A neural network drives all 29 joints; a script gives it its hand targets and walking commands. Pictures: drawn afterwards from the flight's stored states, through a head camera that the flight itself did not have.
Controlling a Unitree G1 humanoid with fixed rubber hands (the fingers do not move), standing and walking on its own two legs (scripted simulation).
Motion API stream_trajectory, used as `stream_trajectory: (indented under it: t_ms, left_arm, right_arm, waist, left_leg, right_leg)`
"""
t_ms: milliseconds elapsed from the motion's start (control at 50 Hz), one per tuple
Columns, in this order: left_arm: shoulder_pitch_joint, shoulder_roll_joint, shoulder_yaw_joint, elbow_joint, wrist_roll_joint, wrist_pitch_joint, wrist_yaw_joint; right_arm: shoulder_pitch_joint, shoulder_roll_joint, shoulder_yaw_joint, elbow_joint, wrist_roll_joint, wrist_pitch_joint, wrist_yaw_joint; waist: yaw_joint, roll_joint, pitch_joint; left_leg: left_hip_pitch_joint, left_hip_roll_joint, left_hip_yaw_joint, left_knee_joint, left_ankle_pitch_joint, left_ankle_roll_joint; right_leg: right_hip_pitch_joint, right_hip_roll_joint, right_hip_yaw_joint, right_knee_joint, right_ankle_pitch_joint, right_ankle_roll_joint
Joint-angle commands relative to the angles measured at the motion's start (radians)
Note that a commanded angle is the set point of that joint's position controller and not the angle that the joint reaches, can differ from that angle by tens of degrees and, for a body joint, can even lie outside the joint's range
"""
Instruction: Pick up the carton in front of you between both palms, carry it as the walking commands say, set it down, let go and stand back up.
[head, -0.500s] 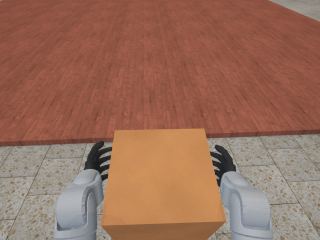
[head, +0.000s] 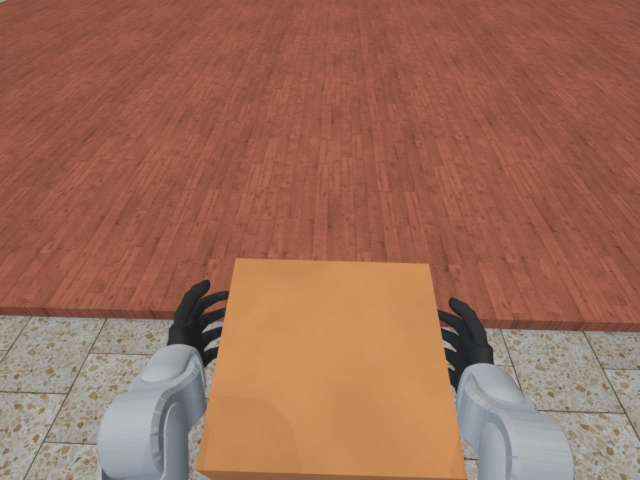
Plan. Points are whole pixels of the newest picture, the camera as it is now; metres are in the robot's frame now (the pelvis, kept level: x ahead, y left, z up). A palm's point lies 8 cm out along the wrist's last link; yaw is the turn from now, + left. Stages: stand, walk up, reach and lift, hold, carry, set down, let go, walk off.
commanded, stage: carry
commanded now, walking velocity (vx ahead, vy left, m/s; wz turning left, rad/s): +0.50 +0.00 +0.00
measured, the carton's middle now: (327, 390) +0.23 +0.01 +0.03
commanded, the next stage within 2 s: none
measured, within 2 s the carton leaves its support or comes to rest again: neither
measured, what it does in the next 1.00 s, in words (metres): walks ahead: left foot, then right foot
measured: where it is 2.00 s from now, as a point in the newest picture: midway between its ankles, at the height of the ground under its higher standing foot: (353, 230)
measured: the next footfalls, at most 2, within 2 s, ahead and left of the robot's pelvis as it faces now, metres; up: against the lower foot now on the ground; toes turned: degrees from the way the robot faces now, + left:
left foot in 0.08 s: +0.26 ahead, +0.10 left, +0.00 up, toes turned +10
right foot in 0.60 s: +0.58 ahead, -0.11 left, +0.00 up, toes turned -12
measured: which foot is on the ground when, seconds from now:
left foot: up 0.00-0.06, down 0.08-0.64, up 0.66-0.96, down 0.98-1.00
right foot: down 0.00-0.12, up 0.14-0.58, down 0.60-1.00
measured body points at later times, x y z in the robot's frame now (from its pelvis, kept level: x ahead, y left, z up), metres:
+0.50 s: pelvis +0.33 +0.01 +0.01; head +0.31 +0.02 +0.46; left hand +0.58 +0.16 +0.10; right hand +0.57 -0.15 +0.10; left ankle +0.22 +0.09 -0.73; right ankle +0.47 -0.14 -0.69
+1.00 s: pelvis +0.64 -0.05 +0.00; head +0.70 -0.05 +0.45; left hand +1.02 +0.11 +0.15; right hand +1.02 -0.20 +0.14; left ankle +0.72 +0.08 -0.67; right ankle +0.54 -0.10 -0.73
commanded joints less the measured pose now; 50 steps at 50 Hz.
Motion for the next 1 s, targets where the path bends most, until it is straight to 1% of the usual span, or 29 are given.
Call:
stream_trajectory:
  t_ms: [0,20,40,60,80,100,120,160,200,260,300,360,440,500,520,540,560,580,600,620,640,660,680,700,720,800,820,960,980]
  left_arm:
    - [-0.297,-0.7,-0.599,-0.062,-0.239,0.023,-0.132]
    - [-0.301,-0.698,-0.6,-0.055,-0.233,0.024,-0.132]
    - [-0.322,-0.703,-0.609,-0.071,-0.226,0.02,-0.13]
    - [-0.33,-0.721,-0.625,-0.09,-0.233,0.019,-0.133]
    - [-0.33,-0.757,-0.64,-0.076,-0.228,0.009,-0.135]
    - [-0.311,-0.788,-0.637,-0.06,-0.217,-0.001,-0.142]
    - [-0.312,-0.827,-0.635,-0.032,-0.205,-0.011,-0.149]
    - [-0.303,-0.881,-0.645,0.023,-0.2,-0.026,-0.158]
    - [-0.281,-0.901,-0.648,0.015,-0.2,-0.047,-0.159]
    - [-0.276,-0.886,-0.67,-0.003,-0.185,-0.057,-0.143]
    - [-0.281,-0.853,-0.672,-0.012,-0.191,-0.05,-0.134]
    - [-0.337,-0.8,-0.684,-0.045,-0.208,-0.042,-0.116]
    - [-0.468,-0.672,-0.647,-0.058,-0.238,-0.029,-0.081]
    - [-0.591,-0.527,-0.564,-0.005,-0.235,-0.015,-0.035]
    - [-0.623,-0.499,-0.534,0.02,-0.236,-0.013,-0.022]
    - [-0.652,-0.46,-0.496,0.057,-0.228,-0.01,-0.005]
    - [-0.676,-0.43,-0.466,0.091,-0.224,-0.009,0.009]
    - [-0.726,-0.391,-0.449,0.103,-0.216,-0.013,0.022]
    - [-0.745,-0.402,-0.422,0.171,-0.212,-0.015,0.031]
    - [-0.788,-0.459,-0.424,0.156,-0.233,-0.023,0.032]
    - [-0.832,-0.497,-0.411,0.17,-0.237,-0.028,0.027]
    - [-0.921,-0.533,-0.436,0.154,-0.263,-0.034,0.019]
    - [-1.008,-0.576,-0.453,0.151,-0.278,-0.046,0.013]
    - [-1.066,-0.585,-0.445,0.166,-0.286,-0.054,0.007]
    - [-1.086,-0.596,-0.44,0.198,-0.287,-0.057,0.003]
    - [-1.151,-0.604,-0.419,0.272,-0.279,-0.065,-0.01]
    - [-1.138,-0.599,-0.41,0.3,-0.274,-0.06,-0.009]
    - [-1.142,-0.672,-0.409,0.313,-0.252,-0.024,-0.024]
    - [-1.14,-0.683,-0.413,0.301,-0.252,-0.017,-0.026]
  right_arm:
    - [-0.424,0.734,0.608,-0.072,0.258,-0.009,0.076]
    - [-0.418,0.741,0.609,-0.065,0.259,-0.011,0.087]
    - [-0.425,0.753,0.611,-0.061,0.263,-0.013,0.094]
    - [-0.432,0.747,0.6,-0.051,0.273,-0.021,0.102]
    - [-0.423,0.796,0.625,-0.039,0.292,-0.023,0.115]
    - [-0.429,0.835,0.646,-0.03,0.306,-0.031,0.129]
    - [-0.454,0.863,0.664,-0.05,0.315,-0.042,0.139]
    - [-0.474,0.889,0.665,-0.037,0.322,-0.06,0.157]
    - [-0.458,0.899,0.671,-0.046,0.321,-0.073,0.166]
    - [-0.396,0.838,0.641,-0.02,0.298,-0.076,0.165]
    - [-0.393,0.79,0.636,-0.039,0.298,-0.072,0.157]
    - [-0.411,0.723,0.601,-0.04,0.279,-0.068,0.135]
    - [-0.506,0.61,0.54,-0.048,0.262,-0.06,0.084]
    - [-0.632,0.506,0.496,-0.014,0.262,-0.046,0.031]
    - [-0.704,0.471,0.481,-0.016,0.267,-0.041,0.012]
    - [-0.753,0.456,0.469,0.014,0.268,-0.035,-0.004]
    - [-0.821,0.43,0.463,0.02,0.272,-0.032,-0.018]
    - [-0.871,0.432,0.462,0.029,0.284,-0.03,-0.027]
    - [-0.916,0.415,0.446,0.059,0.285,-0.029,-0.034]
    - [-0.968,0.437,0.435,0.076,0.299,-0.035,-0.041]
    - [-1.025,0.473,0.417,0.116,0.291,-0.037,-0.045]
    - [-1.039,0.502,0.389,0.16,0.28,-0.046,-0.046]
    - [-1.108,0.554,0.38,0.173,0.288,-0.06,-0.045]
    - [-1.142,0.566,0.356,0.212,0.275,-0.068,-0.048]
    - [-1.155,0.578,0.343,0.252,0.255,-0.072,-0.048]
    - [-1.189,0.581,0.316,0.345,0.193,-0.083,-0.057]
    - [-1.181,0.583,0.317,0.381,0.196,-0.078,-0.057]
    - [-1.209,0.648,0.33,0.343,0.206,-0.049,-0.03]
    - [-1.204,0.649,0.327,0.343,0.204,-0.043,-0.027]
  waist:
    - [-0.046,-0.144,-0.108]
    - [-0.066,-0.111,-0.176]
    - [-0.09,0.006,-0.244]
    - [-0.068,0.321,-0.297]
    - [-0.061,0.207,-0.273]
    - [-0.061,0.129,-0.221]
    - [-0.058,0.088,-0.209]
    - [-0.046,0.069,-0.171]
    - [-0.042,0.086,-0.167]
    - [-0.043,0.129,-0.105]
    - [-0.048,0.125,-0.069]
    - [-0.05,0.156,-0.021]
    - [-0.057,0.149,-0.011]
    - [-0.066,0.186,-0.005]
    - [-0.048,0.183,-0.037]
    - [-0.019,0.12,-0.097]
    - [0.035,0.021,-0.214]
    - [0.04,-0.262,-0.323]
    - [0.037,-0.314,-0.303]
    - [0.046,-0.231,-0.308]
    - [0.031,-0.137,-0.309]
    - [0.011,-0.071,-0.313]
    - [0.013,-0.055,-0.323]
    - [-0.004,-0.063,-0.315]
    - [0.005,-0.093,-0.317]
    - [0.017,-0.093,-0.296]
    - [0.024,-0.091,-0.289]
    - [0.044,-0.12,-0.228]
    - [0.039,-0.109,-0.233]
  left_leg:
    - [0.444,-0.126,0.113,-0.112,0.004,0.047]
    - [0.625,-0.105,0.1,-0.133,-0.057,0.046]
    - [0.842,0.1,-0.197,-0.152,-0.265,0.121]
    - [0.902,0.375,-0.75,-0.325,-0.296,0.261]
    - [0.839,0.375,-0.756,-0.404,-0.292,0.289]
    - [0.77,0.347,-0.634,-0.378,-0.182,0.253]
    - [0.682,0.32,-0.514,-0.379,-0.109,0.184]
    - [0.553,0.264,-0.381,-0.425,-0.173,0.122]
    - [0.54,0.243,-0.279,-0.437,-0.202,0.107]
    - [0.517,0.227,-0.202,-0.502,-0.218,0.117]
    - [0.536,0.207,-0.159,-0.514,-0.203,0.114]
    - [0.575,0.185,-0.096,-0.504,-0.139,0.099]
    - [0.667,0.171,-0.08,-0.402,0.093,0.111]
    - [0.647,0.168,-0.06,-0.289,0.198,0.097]
    - [0.61,0.157,-0.031,-0.2,0.279,0.086]
    - [0.549,0.119,0.01,-0.033,0.337,0.061]
    - [0.397,0.078,0.009,0.196,0.184,0.037]
    - [0.171,-0.041,-0.01,0.523,-0.16,-0.004]
    - [-0.05,-0.114,-0.142,0.7,-0.457,0.003]
    - [-0.108,-0.034,-0.193,0.798,-0.442,0.027]
    - [-0.109,-0.007,-0.214,0.801,-0.404,0.044]
    - [-0.08,0.009,-0.234,0.755,-0.337,0.06]
    - [-0.068,0.02,-0.224,0.706,-0.282,0.051]
    - [-0.053,0.033,-0.216,0.675,-0.26,0.047]
    - [-0.046,0.021,-0.188,0.644,-0.244,0.045]
    - [-0.126,0.009,-0.143,0.489,-0.229,0.029]
    - [-0.146,0.006,-0.128,0.446,-0.201,0.027]
    - [-0.171,-0.052,-0.041,0.19,-0.136,0.053]
    - [-0.143,-0.08,-0.014,0.128,-0.126,0.058]
  right_leg:
    - [-0.123,-0.159,-0.058,0.352,1.094,-0.03]
    - [-0.214,-0.121,-0.08,0.535,0.946,-0.009]
    - [-0.447,-0.077,-0.035,0.8,0.638,0.011]
    - [-0.689,0.073,0.017,1.106,0.023,0.038]
    - [-0.75,0.011,0.167,1.212,-0.038,0.003]
    - [-0.763,-0.053,0.193,1.209,-0.011,-0.024]
    - [-0.734,-0.083,0.203,1.124,0.039,-0.033]
    - [-0.674,-0.107,0.182,1.03,0.116,-0.03]
    - [-0.677,-0.095,0.122,0.885,0.131,-0.021]
    - [-0.704,-0.098,0.073,0.723,0.192,0.011]
    - [-0.723,-0.093,0.045,0.594,0.261,0.031]
    - [-0.746,-0.081,0.001,0.483,0.352,0.038]
    - [-0.75,-0.051,-0.037,0.42,0.313,0.017]
    - [-0.645,-0.024,-0.066,0.376,0.301,-0.016]
    - [-0.539,0.003,-0.083,0.365,0.288,-0.028]
    - [-0.378,0.039,-0.102,0.339,0.249,-0.039]
    - [-0.122,-0.04,0.012,0.324,0.177,-0.063]
    - [0.055,-0.334,0.509,0.2,0.059,-0.16]
    - [0.122,-0.396,0.742,0.094,0.118,-0.24]
    - [0.112,-0.38,0.636,0.143,0.267,-0.231]
    - [0.075,-0.323,0.51,0.192,0.402,-0.189]
    - [0.015,-0.315,0.429,0.206,0.432,-0.165]
    - [-0.016,-0.288,0.373,0.185,0.398,-0.145]
    - [-0.061,-0.271,0.31,0.17,0.398,-0.13]
    - [-0.074,-0.262,0.275,0.177,0.437,-0.131]
    - [-0.012,-0.254,0.217,0.18,0.589,-0.17]
    - [0.015,-0.241,0.208,0.193,0.655,-0.159]
    - [0.129,-0.206,0.137,0.311,0.912,-0.164]
    - [0.148,-0.176,0.111,0.363,1.023,-0.144]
